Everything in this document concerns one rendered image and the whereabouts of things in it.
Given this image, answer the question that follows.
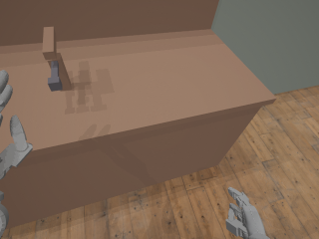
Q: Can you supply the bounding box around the left robot hand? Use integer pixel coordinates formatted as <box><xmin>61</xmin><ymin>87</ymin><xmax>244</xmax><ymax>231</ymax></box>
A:
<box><xmin>0</xmin><ymin>70</ymin><xmax>33</xmax><ymax>180</ymax></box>

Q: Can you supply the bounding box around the tap lever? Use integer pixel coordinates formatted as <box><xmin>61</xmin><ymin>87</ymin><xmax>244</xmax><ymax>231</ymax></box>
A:
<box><xmin>48</xmin><ymin>61</ymin><xmax>63</xmax><ymax>92</ymax></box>

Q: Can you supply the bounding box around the right robot hand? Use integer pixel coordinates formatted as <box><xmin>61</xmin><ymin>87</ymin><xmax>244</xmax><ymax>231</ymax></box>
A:
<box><xmin>225</xmin><ymin>187</ymin><xmax>266</xmax><ymax>239</ymax></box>

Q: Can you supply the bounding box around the counter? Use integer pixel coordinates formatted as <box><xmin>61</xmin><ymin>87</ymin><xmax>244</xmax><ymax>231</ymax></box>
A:
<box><xmin>0</xmin><ymin>0</ymin><xmax>277</xmax><ymax>230</ymax></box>

